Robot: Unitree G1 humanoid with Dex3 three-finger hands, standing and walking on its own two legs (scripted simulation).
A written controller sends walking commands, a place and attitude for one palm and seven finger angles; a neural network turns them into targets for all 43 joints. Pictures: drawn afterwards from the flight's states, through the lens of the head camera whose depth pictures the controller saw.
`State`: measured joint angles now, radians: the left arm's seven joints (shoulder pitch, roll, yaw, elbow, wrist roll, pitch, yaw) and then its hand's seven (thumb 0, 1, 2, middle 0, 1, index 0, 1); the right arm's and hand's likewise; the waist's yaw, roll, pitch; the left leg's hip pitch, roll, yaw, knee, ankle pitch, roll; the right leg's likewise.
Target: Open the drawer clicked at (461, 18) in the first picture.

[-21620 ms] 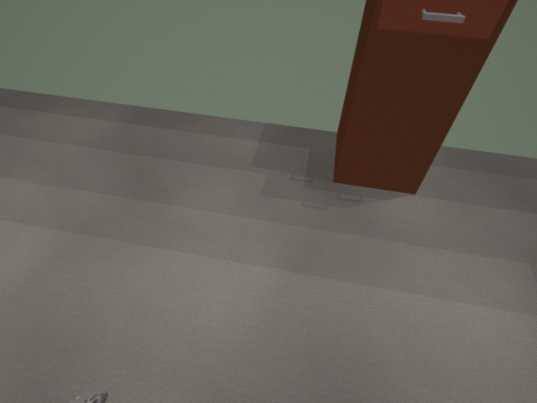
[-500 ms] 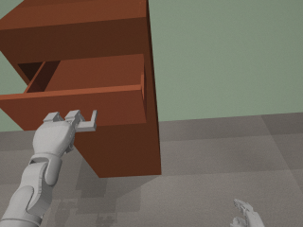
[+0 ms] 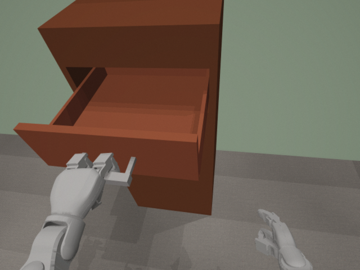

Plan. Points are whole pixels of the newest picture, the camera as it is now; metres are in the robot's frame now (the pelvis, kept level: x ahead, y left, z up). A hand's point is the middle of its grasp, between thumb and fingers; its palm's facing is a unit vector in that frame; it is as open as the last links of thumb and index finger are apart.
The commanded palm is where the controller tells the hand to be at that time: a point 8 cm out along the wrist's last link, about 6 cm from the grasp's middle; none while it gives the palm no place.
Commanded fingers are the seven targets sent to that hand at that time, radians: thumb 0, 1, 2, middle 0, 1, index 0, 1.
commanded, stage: pull the drawer open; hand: left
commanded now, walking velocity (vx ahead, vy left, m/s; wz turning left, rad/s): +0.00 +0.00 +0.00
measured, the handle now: (103, 168) +0.27 +0.22 +0.10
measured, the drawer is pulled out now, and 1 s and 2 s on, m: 0.23 0.30 0.30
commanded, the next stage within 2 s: open the thumb to release the handle in 0.82 s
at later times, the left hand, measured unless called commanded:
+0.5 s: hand (85, 214) +0.18 +0.22 +0.08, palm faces +0.01 -0.12 -0.99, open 5.8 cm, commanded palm +0.12 +0.23 +0.14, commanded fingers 0.00 0.90 0.90 -0.40 -1.35 -0.40 -1.35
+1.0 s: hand (78, 231) +0.15 +0.22 +0.08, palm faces +0.06 -0.09 -0.99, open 5.7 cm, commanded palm +0.12 +0.23 +0.14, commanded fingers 0.00 0.55 0.75 -0.38 -1.31 -0.38 -1.31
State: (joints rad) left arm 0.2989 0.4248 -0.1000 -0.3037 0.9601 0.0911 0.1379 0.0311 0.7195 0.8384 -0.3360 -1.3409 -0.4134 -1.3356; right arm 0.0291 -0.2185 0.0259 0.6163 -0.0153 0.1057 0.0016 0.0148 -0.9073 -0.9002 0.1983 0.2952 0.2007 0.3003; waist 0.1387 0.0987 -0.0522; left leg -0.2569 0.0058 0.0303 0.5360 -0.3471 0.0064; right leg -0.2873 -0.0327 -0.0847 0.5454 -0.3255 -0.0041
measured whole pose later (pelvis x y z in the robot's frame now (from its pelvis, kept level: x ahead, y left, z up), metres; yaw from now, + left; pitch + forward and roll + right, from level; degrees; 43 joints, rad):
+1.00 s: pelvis -0.01 +0.00 -0.01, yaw -2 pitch +3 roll +0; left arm 0.64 0.47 -0.03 -0.50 0.94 0.06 0.24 0.02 0.70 0.82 -0.34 -1.31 -0.40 -1.33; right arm 0.11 -0.22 0.04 0.55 -0.01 0.09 0.02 0.02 -0.91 -0.90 0.20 0.30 0.20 0.30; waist 0.11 0.10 -0.07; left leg -0.30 0.03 0.06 0.63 -0.38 0.01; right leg -0.34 -0.02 -0.05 0.62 -0.34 0.00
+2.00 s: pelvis -0.04 +0.00 +0.01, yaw -1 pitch -1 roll +0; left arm 0.35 0.45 -0.06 -0.29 0.94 0.03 0.13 0.00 -0.49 0.30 -0.34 -1.22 -0.37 -1.23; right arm 0.07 -0.22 0.03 0.65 -0.01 0.06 -0.03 0.02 -0.91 -0.90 0.20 0.30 0.20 0.30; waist 0.12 0.11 0.00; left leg -0.19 0.01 0.04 0.48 -0.27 0.00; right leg -0.23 -0.02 -0.07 0.48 -0.24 -0.01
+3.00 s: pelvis -0.06 -0.01 +0.01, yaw -1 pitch -4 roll +1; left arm 0.09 0.66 0.12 -0.52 0.70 0.17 -0.19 0.00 -0.50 0.30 -0.32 -1.21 -0.33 -1.20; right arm 0.04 -0.28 0.05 0.62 0.04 0.08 0.02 0.02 -0.91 -0.90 0.20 0.30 0.20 0.30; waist 0.11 0.16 0.00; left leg -0.14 0.01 0.04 0.41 -0.21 0.00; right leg -0.18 -0.02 -0.08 0.44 -0.20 -0.02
